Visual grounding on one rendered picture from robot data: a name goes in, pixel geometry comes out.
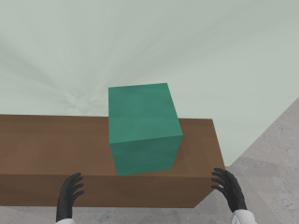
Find carton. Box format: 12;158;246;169
108;83;183;176

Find robot right forearm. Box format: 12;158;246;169
231;209;258;224

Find robot left hand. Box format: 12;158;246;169
56;173;85;222

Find pedestal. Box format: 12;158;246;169
0;114;226;208

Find robot right hand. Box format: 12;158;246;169
211;168;248;213

